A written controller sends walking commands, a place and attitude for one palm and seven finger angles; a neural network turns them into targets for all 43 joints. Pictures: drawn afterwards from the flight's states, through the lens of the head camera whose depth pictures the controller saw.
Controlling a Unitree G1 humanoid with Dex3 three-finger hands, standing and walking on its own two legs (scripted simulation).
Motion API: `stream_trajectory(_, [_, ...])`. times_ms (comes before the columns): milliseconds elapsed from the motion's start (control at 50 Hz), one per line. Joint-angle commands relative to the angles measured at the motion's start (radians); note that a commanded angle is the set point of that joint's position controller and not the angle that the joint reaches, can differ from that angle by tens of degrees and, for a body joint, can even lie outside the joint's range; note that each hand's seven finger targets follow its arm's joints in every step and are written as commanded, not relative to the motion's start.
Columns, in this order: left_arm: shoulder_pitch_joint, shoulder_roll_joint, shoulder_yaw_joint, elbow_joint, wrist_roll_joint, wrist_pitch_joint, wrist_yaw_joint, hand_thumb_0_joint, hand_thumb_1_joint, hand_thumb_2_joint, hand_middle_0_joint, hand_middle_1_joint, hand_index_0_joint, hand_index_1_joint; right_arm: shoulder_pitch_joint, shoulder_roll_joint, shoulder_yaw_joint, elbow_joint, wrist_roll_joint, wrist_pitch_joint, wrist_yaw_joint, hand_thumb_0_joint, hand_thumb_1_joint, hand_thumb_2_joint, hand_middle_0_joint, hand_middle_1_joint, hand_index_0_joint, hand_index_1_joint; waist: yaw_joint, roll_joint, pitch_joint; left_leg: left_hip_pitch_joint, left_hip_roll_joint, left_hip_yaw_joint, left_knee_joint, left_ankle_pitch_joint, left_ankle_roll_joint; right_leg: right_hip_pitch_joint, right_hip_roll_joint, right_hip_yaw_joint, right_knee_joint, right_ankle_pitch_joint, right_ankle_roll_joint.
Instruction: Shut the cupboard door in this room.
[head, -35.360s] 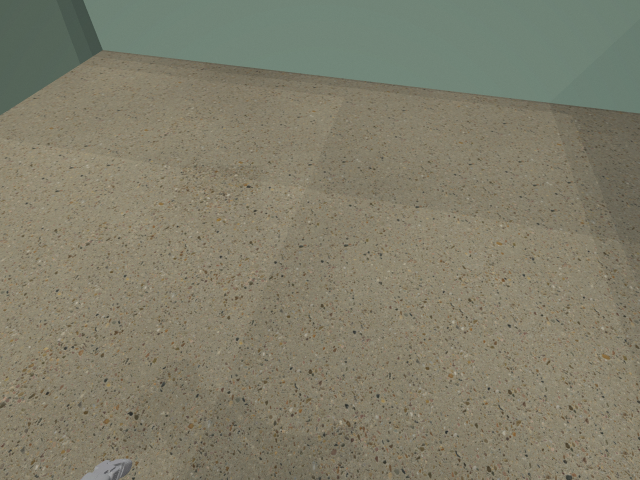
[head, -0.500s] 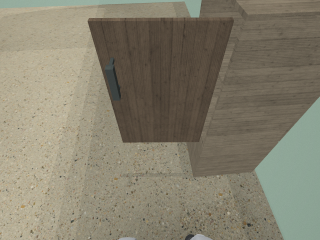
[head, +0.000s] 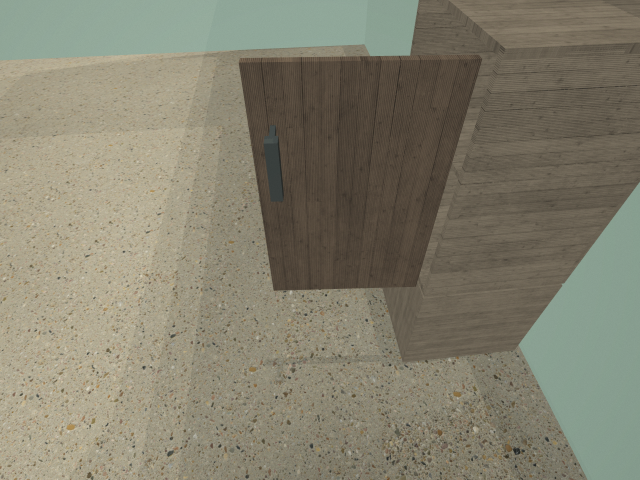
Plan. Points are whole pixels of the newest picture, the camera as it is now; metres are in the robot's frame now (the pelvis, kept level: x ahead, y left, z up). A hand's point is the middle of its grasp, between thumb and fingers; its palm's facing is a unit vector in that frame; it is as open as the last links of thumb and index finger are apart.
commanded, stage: come to a stop and stand still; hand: left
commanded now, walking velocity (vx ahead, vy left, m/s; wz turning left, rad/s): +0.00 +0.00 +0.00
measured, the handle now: (275, 163) +0.62 +0.12 +0.07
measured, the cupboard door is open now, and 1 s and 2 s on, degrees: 85 85 85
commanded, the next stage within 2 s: look again from close up in 0.42 s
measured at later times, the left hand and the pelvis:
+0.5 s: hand out of the picture -0.01 +0.18 -0.16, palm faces +0.02 -0.98 -0.20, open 7.4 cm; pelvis -0.01 +0.01 +0.01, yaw +0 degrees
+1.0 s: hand out of the picture +0.02 +0.16 -0.16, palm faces +0.01 -0.98 -0.19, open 7.3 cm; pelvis +0.02 -0.01 +0.01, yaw +0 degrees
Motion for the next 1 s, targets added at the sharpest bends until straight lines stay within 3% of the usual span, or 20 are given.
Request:
stream_trajectory(0, [0.065, 0.071, 0.026, -0.031, 0.008, -0.022, 0.001, 0.000, 0.900, 0.900, -0.200, -0.300, -0.200, -0.300, -0.116, -0.108, -0.010, -0.073, 0.003, -0.034, -0.016, 0.000, -0.900, -0.900, 0.200, 0.300, 0.200, 0.300, 0.061, 0.083, 0.048, -0.212, 0.238, -0.295, -0.336, -0.287, 0.058, 0.106, 0.010, 0.011, 0.128, -0.010, -0.002])
stream_trajectory(20, [0.052, 0.069, 0.022, -0.031, 0.008, -0.028, 0.000, 0.000, 0.900, 0.900, -0.200, -0.300, -0.200, -0.300, -0.105, -0.100, -0.007, -0.064, 0.004, -0.037, -0.019, 0.000, -0.900, -0.900, 0.200, 0.300, 0.200, 0.300, 0.057, 0.039, 0.053, -0.184, 0.229, -0.280, -0.316, -0.250, 0.053, 0.103, 0.002, 0.013, 0.066, -0.004, -0.005])
stream_trajectory(80, [0.010, 0.073, 0.010, -0.019, 0.000, -0.047, 0.003, 0.000, 0.900, 0.900, -0.200, -0.300, -0.200, -0.300, -0.033, -0.080, 0.004, -0.016, 0.005, -0.047, -0.020, 0.000, -0.900, -0.900, 0.200, 0.300, 0.200, 0.300, 0.025, 0.021, 0.075, -0.118, 0.191, -0.269, -0.289, -0.204, 0.013, 0.125, -0.036, 0.085, -0.157, 0.023, -0.028])
stream_trajectory(120, [0.019, 0.085, 0.004, 0.000, -0.003, -0.056, 0.010, 0.000, 0.900, 0.900, -0.200, -0.300, -0.200, -0.300, -0.011, -0.064, 0.008, 0.008, 0.007, -0.055, -0.014, 0.000, -0.900, -0.900, 0.200, 0.300, 0.200, 0.300, 0.015, 0.040, 0.047, -0.060, 0.170, -0.257, -0.282, -0.113, -0.008, 0.138, -0.068, 0.108, -0.188, 0.067, -0.046])
stream_trajectory(140, [0.016, 0.090, 0.001, 0.011, -0.002, -0.057, 0.010, 0.000, 0.900, 0.900, -0.200, -0.300, -0.200, -0.300, -0.006, -0.071, 0.007, 0.014, 0.008, -0.057, -0.014, 0.000, -0.900, -0.900, 0.200, 0.300, 0.200, 0.300, 0.009, 0.031, 0.024, -0.036, 0.174, -0.254, -0.292, -0.129, -0.016, 0.131, -0.062, 0.103, -0.181, 0.055, -0.043])
stream_trajectory(180, [0.001, 0.086, -0.003, 0.021, -0.002, -0.058, 0.009, 0.000, 0.900, 0.900, -0.200, -0.300, -0.200, -0.300, -0.003, -0.090, 0.004, 0.028, 0.007, -0.053, -0.013, 0.000, -0.900, -0.900, 0.200, 0.300, 0.200, 0.300, 0.004, -0.038, 0.009, -0.025, 0.178, -0.246, -0.288, -0.180, -0.016, 0.134, -0.057, 0.091, -0.190, 0.022, -0.035])
stream_trajectory(300, [0.008, 0.086, -0.008, 0.034, 0.002, -0.053, 0.010, 0.000, 0.900, 0.900, -0.200, -0.300, -0.200, -0.300, -0.023, -0.095, 0.004, 0.046, 0.006, -0.044, -0.010, 0.000, -0.900, -0.900, 0.200, 0.300, 0.200, 0.300, 0.006, 0.003, 0.072, -0.055, 0.176, -0.246, -0.322, -0.259, -0.018, 0.087, -0.052, 0.085, -0.197, -0.028, -0.028])
stream_trajectory(420, [0.011, 0.086, -0.013, 0.043, 0.005, -0.059, 0.013, 0.000, 0.900, 0.900, -0.200, -0.300, -0.200, -0.300, -0.024, -0.082, 0.005, 0.058, 0.008, -0.042, -0.008, 0.000, -0.900, -0.900, 0.200, 0.300, 0.200, 0.300, -0.004, -0.055, 0.092, -0.036, 0.160, -0.222, -0.287, -0.210, -0.021, 0.048, -0.068, 0.114, -0.239, -0.050, -0.028])
stream_trajectory(500, [0.018, 0.083, -0.015, 0.044, 0.003, -0.062, 0.012, 0.000, 0.900, 0.900, -0.200, -0.300, -0.200, -0.300, -0.023, -0.083, 0.009, 0.064, 0.008, -0.044, -0.008, 0.000, -0.900, -0.900, 0.200, 0.300, 0.200, 0.300, -0.009, -0.051, 0.091, -0.019, 0.152, -0.210, -0.274, -0.190, -0.025, 0.026, -0.071, 0.132, -0.257, -0.076, -0.027])
stream_trajectory(600, [0.027, 0.086, -0.017, 0.054, 0.001, -0.069, 0.010, 0.000, 0.900, 0.900, -0.200, -0.300, -0.200, -0.300, -0.030, -0.081, 0.013, 0.067, 0.008, -0.053, -0.009, 0.000, -0.900, -0.900, 0.200, 0.300, 0.200, 0.300, -0.008, -0.028, 0.056, 0.010, 0.147, -0.189, -0.250, -0.124, -0.029, 0.048, -0.078, 0.139, -0.263, -0.028, -0.029])
stream_trajectory(800, [0.028, 0.090, -0.024, 0.073, -0.007, -0.080, 0.014, 0.000, 0.900, 0.900, -0.200, -0.300, -0.200, -0.300, -0.028, -0.068, 0.026, 0.098, 0.015, -0.069, -0.015, 0.000, -0.900, -0.900, 0.200, 0.300, 0.200, 0.300, -0.001, -0.039, 0.005, 0.052, 0.146, -0.152, -0.198, 0.089, -0.036, 0.141, -0.092, 0.135, -0.256, 0.146, -0.028])
stream_trajectory(980, [0.023, 0.091, -0.027, 0.083, -0.010, -0.077, 0.018, 0.000, 0.900, 0.900, -0.200, -0.300, -0.200, -0.300, -0.025, -0.060, 0.032, 0.126, 0.014, -0.071, -0.021, 0.000, -0.900, -0.900, 0.200, 0.300, 0.200, 0.300, 0.005, -0.030, 0.019, 0.070, 0.153, -0.147, -0.191, 0.172, -0.037, 0.171, -0.091, 0.120, -0.245, 0.215, -0.026])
